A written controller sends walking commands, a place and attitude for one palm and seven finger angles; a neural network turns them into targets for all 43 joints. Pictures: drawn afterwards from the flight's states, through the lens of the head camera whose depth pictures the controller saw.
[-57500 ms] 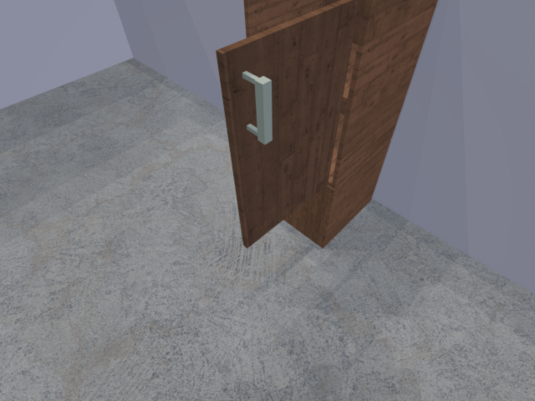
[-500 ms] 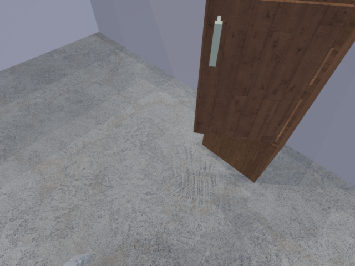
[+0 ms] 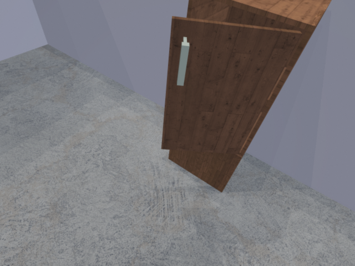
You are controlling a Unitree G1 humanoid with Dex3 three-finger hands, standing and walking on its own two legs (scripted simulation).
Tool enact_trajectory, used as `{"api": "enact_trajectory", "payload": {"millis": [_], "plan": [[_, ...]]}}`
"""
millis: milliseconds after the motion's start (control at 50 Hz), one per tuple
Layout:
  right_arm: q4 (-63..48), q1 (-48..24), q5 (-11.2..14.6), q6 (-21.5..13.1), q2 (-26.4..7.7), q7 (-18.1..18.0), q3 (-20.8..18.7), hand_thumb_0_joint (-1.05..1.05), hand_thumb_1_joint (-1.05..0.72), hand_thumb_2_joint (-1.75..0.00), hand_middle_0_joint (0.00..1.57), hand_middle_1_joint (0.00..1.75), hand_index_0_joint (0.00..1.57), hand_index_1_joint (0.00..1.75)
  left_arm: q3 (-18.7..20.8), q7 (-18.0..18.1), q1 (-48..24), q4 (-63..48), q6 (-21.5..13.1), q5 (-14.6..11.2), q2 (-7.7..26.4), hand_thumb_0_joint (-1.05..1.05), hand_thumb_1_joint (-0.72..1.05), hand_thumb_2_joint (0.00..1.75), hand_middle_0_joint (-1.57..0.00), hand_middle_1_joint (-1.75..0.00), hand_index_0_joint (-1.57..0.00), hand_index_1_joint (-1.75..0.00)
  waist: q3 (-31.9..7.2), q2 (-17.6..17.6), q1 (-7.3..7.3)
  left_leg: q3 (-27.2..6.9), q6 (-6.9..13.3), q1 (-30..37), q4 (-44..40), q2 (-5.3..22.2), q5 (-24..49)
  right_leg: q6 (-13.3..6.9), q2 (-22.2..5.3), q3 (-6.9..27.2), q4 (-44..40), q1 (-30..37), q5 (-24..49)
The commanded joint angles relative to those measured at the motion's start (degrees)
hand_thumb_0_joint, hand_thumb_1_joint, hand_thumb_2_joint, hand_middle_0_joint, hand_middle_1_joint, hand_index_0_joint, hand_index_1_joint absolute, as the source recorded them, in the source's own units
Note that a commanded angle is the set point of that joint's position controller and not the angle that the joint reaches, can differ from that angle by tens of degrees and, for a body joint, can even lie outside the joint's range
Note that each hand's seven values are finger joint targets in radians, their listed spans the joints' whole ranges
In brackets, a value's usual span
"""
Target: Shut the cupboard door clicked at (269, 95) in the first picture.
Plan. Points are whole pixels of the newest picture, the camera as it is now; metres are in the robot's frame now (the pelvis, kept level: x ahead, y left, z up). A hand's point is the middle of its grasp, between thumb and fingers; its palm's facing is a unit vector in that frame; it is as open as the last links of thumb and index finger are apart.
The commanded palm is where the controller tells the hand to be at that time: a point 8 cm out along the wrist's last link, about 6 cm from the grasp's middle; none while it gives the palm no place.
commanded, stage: take the last steps up to it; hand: left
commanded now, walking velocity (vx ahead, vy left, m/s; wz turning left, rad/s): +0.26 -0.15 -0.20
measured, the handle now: (182, 61) +0.65 +0.02 +0.14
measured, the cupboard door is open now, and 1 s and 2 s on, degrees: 34 34 34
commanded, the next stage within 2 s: come to a stop and stand still in 0.42 s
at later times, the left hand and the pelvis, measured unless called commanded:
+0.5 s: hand (152, 226) +0.26 +0.07 -0.17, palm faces -0.13 -0.97 -0.19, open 7.4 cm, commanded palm none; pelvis +0.14 -0.10 -0.01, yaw -6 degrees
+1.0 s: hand (151, 234) +0.24 +0.06 -0.17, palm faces -0.04 -0.97 -0.24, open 7.3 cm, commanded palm none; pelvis +0.21 -0.12 +0.00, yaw -6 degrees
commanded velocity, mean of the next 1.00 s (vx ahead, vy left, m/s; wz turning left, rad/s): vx -0.01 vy -0.04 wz -0.03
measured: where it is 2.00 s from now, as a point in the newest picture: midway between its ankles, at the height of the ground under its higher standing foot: outside the picture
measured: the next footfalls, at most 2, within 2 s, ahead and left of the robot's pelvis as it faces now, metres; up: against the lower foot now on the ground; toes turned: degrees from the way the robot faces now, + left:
right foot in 0.36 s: +0.22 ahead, -0.20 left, +0.00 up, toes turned -10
left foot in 0.70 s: +0.29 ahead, -0.02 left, +0.00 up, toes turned -2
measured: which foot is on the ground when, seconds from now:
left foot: down 0.00-0.38, up 0.40-0.68, down 0.70-0.98, up 1.00-1.00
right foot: up 0.00-0.34, down 0.36-1.00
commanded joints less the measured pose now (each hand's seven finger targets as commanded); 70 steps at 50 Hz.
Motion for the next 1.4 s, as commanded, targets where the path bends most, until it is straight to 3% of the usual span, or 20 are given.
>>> {"api": "enact_trajectory", "payload": {"millis": [0,220,300,320,340,360,380,400,500,640,700,840,900,960,1040,1060,1080,1220,1280,1380], "plan": [[-1.02,4.82,0.22,-1.98,-10.14,-1.64,-1.96,0.00,-0.90,-0.90,0.20,0.30,0.20,0.30,0.72,-0.83,-6.30,-6.37,-2.24,0.33,3.22,0.00,0.90,0.90,-0.20,-0.30,-0.20,-0.30,7.85,10.68,-0.04,-13.34,4.17,5.03,-20.88,15.33,8.86,1.65,-4.81,1.66,9.08,-14.82,7.53],[3.01,10.60,0.17,-1.52,-10.45,-0.96,-3.03,0.00,-0.90,-0.90,0.20,0.30,0.20,0.30,-0.99,-0.73,-14.37,-7.28,-2.79,-0.41,1.43,0.00,0.90,0.90,-0.20,-0.30,-0.20,-0.30,6.89,15.29,-2.61,-0.69,4.67,11.30,-15.14,15.16,27.15,0.84,-4.64,-4.68,-13.68,-9.71,10.46],[3.12,6.69,0.84,-1.23,-11.91,-0.83,-3.45,0.00,-0.90,-0.90,0.20,0.30,0.20,0.30,0.11,-0.13,-1.59,-2.89,-4.11,-0.40,4.09,0.00,0.90,0.90,-0.20,-0.30,-0.20,-0.30,0.17,10.36,4.14,2.15,2.41,6.38,-1.01,13.84,37.44,-1.58,-0.47,-7.12,-25.54,13.07,14.15],[2.91,5.40,1.55,-1.49,-10.96,-0.36,-3.39,0.00,-0.90,-0.90,0.20,0.30,0.20,0.30,1.08,0.38,6.87,-0.04,-4.83,-0.08,7.29,0.00,0.90,0.90,-0.20,-0.30,-0.20,-0.30,-4.37,4.95,8.02,4.90,0.41,-0.71,9.83,9.94,31.72,-2.89,-2.29,-4.25,-28.33,26.19,16.76],[1.78,5.36,2.57,-1.47,-5.96,0.13,-2.42,0.00,-0.90,-0.90,0.20,0.30,0.20,0.30,2.45,1.32,14.60,2.17,-5.54,0.22,12.96,0.00,0.90,0.90,-0.20,-0.30,-0.20,-0.30,-10.12,-12.23,10.80,6.49,-1.58,-15.35,28.20,0.44,-4.93,-8.26,-17.54,15.07,-32.79,37.95,20.32],[0.37,4.62,2.67,-0.98,-5.04,-0.12,-1.89,0.00,-0.90,-0.90,0.20,0.30,0.20,0.30,2.38,1.78,13.74,2.56,-5.45,-0.91,14.95,0.00,0.90,0.90,-0.20,-0.30,-0.20,-0.30,-10.85,-14.50,8.43,-0.69,-0.75,-19.98,41.23,-2.45,-20.29,-11.95,-23.36,24.77,-38.13,34.42,23.71],[-0.11,2.90,2.63,-0.27,-5.01,-0.06,-2.35,0.00,-0.90,-0.90,0.20,0.30,0.20,0.30,2.04,2.44,8.55,1.07,-4.79,-1.19,12.99,0.00,0.90,0.90,-0.20,-0.30,-0.20,-0.30,-3.77,-7.19,6.78,-4.45,0.20,-21.11,43.87,-0.18,-16.36,-12.73,-23.11,21.17,-41.00,26.22,17.69],[0.88,2.98,2.10,-0.29,-4.47,0.04,-2.39,0.00,-0.90,-0.90,0.20,0.30,0.20,0.30,1.34,2.82,3.13,-0.08,-5.04,-0.57,10.44,0.00,0.90,0.90,-0.20,-0.30,-0.20,-0.30,-1.92,-11.87,4.59,-4.95,-0.01,-21.60,45.29,1.70,-11.64,-12.10,-21.01,19.42,-41.79,20.92,15.38],[3.39,5.52,0.93,1.09,-1.53,0.54,-1.58,0.00,-0.90,-0.90,0.20,0.30,0.20,0.30,-1.26,3.68,-5.94,-1.30,-6.28,-0.38,3.56,0.00,0.90,0.90,-0.20,-0.30,-0.20,-0.30,-0.39,-1.78,-2.37,-3.61,-1.61,-10.35,30.48,2.32,-4.36,-10.56,-14.92,3.33,-42.24,6.86,20.38],[4.09,1.14,2.09,0.65,-1.29,-0.28,-0.10,0.00,-0.90,-0.90,0.20,0.30,0.20,0.30,-1.95,4.67,-2.32,1.53,-6.27,-1.42,3.40,0.00,0.90,0.90,-0.20,-0.30,-0.20,-0.30,-2.58,0.55,-0.84,-5.28,-2.68,-0.20,-3.37,-0.76,11.46,-7.19,-13.98,3.25,-31.78,15.41,47.30],[2.70,-1.19,1.72,0.89,-7.11,-1.22,-1.40,0.00,-0.90,-0.90,0.20,0.30,0.20,0.30,-1.92,5.54,0.64,0.99,-4.51,-1.83,1.52,0.00,0.90,0.90,-0.20,-0.30,-0.20,-0.30,-1.40,7.41,0.95,-12.22,3.29,5.34,-3.26,8.64,46.37,-0.21,-7.91,0.83,-28.83,10.28,26.90],[-0.08,-5.78,1.79,2.37,-8.66,-1.91,-2.17,0.00,-0.90,-0.90,0.20,0.30,0.20,0.30,-1.30,5.21,2.47,0.00,-2.83,-0.89,3.13,0.00,0.90,0.90,-0.20,-0.30,-0.20,-0.30,-3.69,9.26,1.86,-14.94,6.44,5.42,-5.03,10.22,42.62,-0.19,-5.49,0.61,-24.82,11.04,16.24],[-1.16,-7.00,1.90,2.80,-8.73,-1.69,-2.75,0.00,-0.90,-0.90,0.20,0.30,0.20,0.30,-0.98,5.08,2.39,-1.11,-2.74,-0.50,3.94,0.00,0.90,0.90,-0.20,-0.30,-0.20,-0.30,-5.40,3.39,1.83,-13.06,4.74,3.10,-1.91,7.61,32.53,-1.64,-7.80,3.81,-27.58,12.76,26.15],[-1.03,-6.67,1.98,3.61,-5.47,-0.86,-2.54,0.00,-0.90,-0.90,0.20,0.30,0.20,0.30,-0.46,5.02,0.70,-1.88,-2.92,-0.21,6.40,0.00,0.90,0.90,-0.20,-0.30,-0.20,-0.30,-2.92,-7.83,1.26,-4.95,-0.67,-3.39,8.75,-2.76,3.18,-9.00,-18.80,12.90,-34.04,13.86,38.99],[0.22,-8.90,2.16,4.15,-3.87,-0.49,-2.19,0.00,-0.90,-0.90,0.20,0.30,0.20,0.30,-0.83,5.15,-2.44,-1.85,-3.12,0.07,5.93,0.00,0.90,0.90,-0.20,-0.30,-0.20,-0.30,2.32,-3.60,0.96,-7.61,-1.46,-7.16,19.51,-3.07,-10.59,-13.27,-19.29,10.81,-36.21,10.40,38.74],[-5.11,-10.68,2.05,2.35,-5.59,-0.48,-2.58,0.00,-0.90,-0.90,0.20,0.30,0.20,0.30,-1.71,7.31,4.48,-5.24,-4.11,0.09,6.68,0.00,0.90,0.90,-0.20,-0.30,-0.20,-0.30,-2.99,-5.07,2.44,-3.75,-3.08,-14.04,21.03,-6.55,-13.45,-6.81,-16.05,16.43,-31.02,21.84,78.88],[-6.03,-11.84,2.35,2.22,-4.10,-0.11,-1.90,0.00,-0.90,-0.90,0.20,0.30,0.20,0.30,-0.91,7.71,5.67,-4.87,-4.95,-0.05,8.98,0.00,0.90,0.90,-0.20,-0.30,-0.20,-0.30,-3.75,-1.76,2.16,-4.02,-2.05,-17.62,21.15,-5.35,-9.93,-5.48,-19.34,11.74,-26.59,29.38,87.55],[-5.83,-5.47,2.61,1.40,-3.45,0.44,-1.02,0.00,-0.90,-0.90,0.20,0.30,0.20,0.30,-1.78,6.71,2.15,-8.58,-3.89,-0.45,8.82,0.00,0.90,0.90,-0.20,-0.30,-0.20,-0.30,-4.12,-2.85,1.12,-3.96,-0.58,-0.66,-4.77,-6.04,4.20,-5.35,-12.66,5.69,-26.01,16.89,39.48],[-6.50,-6.14,1.67,0.47,-10.48,0.47,-1.88,0.00,-0.90,-0.90,0.20,0.30,0.20,0.30,-1.93,5.60,0.15,-9.47,-3.51,-1.15,7.91,0.00,0.90,0.90,-0.20,-0.30,-0.20,-0.30,1.16,6.64,2.18,-15.33,3.56,-1.76,-9.26,4.43,10.25,-0.65,-6.97,2.71,-29.63,7.67,8.88],[-6.88,-8.35,1.07,0.90,-9.54,0.59,-1.02,0.00,-0.90,-0.90,0.20,0.30,0.20,0.30,-2.64,4.71,1.08,-8.67,-2.41,-0.19,5.60,0.00,0.90,0.90,-0.20,-0.30,-0.20,-0.30,9.41,12.07,3.03,-19.09,4.21,-16.80,-19.22,2.84,-15.86,-0.51,-3.60,-0.42,-25.99,11.54,4.37]]}}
